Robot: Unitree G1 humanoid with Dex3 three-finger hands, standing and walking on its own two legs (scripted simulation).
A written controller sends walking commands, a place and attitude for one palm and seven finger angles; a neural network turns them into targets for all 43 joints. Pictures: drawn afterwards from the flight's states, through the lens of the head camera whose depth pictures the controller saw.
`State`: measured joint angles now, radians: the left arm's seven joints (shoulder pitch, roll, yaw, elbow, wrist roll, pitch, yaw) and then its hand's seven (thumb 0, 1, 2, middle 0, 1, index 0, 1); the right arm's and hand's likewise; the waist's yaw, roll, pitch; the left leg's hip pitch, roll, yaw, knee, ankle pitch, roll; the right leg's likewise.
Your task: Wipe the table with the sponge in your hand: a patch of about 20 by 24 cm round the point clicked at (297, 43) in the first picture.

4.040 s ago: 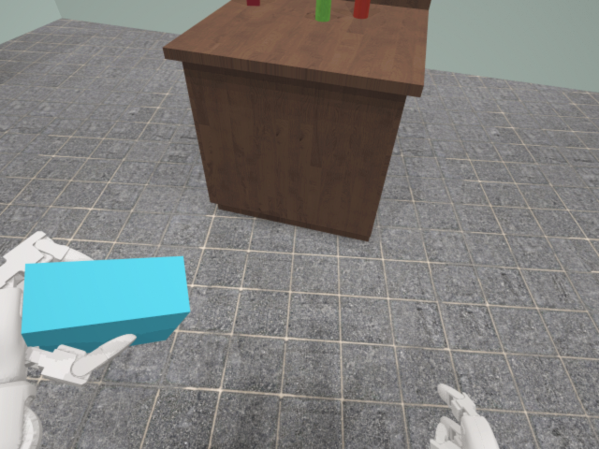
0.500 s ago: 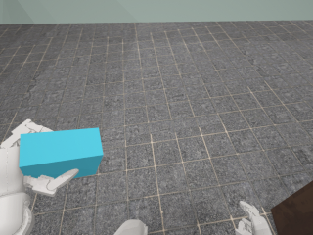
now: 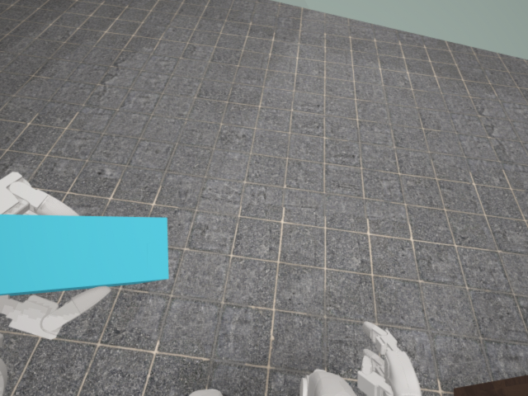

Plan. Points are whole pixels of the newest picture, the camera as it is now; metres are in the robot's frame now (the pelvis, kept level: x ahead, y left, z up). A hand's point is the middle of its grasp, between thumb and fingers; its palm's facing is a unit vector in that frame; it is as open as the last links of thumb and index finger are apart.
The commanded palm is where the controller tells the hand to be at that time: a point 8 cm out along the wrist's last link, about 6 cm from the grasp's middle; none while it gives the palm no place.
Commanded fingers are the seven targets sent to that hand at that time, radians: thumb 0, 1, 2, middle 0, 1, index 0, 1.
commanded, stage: walk to a spot facing it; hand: left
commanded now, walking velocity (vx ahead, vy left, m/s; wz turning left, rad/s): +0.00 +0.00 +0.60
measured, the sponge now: (107, 256) +0.23 +0.19 +0.16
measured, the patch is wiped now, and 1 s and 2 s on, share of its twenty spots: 0.00 0.00 0.00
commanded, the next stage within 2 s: turn to face it in 1.66 s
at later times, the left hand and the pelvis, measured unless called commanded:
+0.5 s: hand out of the picture +0.07 +0.22 +0.18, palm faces +0.58 -0.68 -0.44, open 10.0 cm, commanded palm +0.00 +0.25 +0.18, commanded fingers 0.00 0.10 1.30 -1.20 -1.60 -1.20 -1.60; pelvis -0.07 -0.06 +0.00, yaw +18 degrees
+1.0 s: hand out of the picture -0.02 +0.25 +0.19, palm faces +0.79 -0.43 -0.44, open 10.0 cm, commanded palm -0.08 +0.26 +0.18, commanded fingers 0.00 0.10 1.30 -1.20 -1.60 -1.20 -1.60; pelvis -0.08 -0.06 +0.00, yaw +30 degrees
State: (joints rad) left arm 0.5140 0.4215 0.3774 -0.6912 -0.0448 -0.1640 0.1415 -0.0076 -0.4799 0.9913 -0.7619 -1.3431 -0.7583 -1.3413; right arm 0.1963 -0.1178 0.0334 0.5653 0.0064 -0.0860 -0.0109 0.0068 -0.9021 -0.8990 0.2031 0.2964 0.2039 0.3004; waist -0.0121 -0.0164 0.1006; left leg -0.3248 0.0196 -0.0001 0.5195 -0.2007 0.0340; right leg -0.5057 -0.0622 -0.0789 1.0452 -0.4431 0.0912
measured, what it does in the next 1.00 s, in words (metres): steps on the spot, turning left: right foot, then left foot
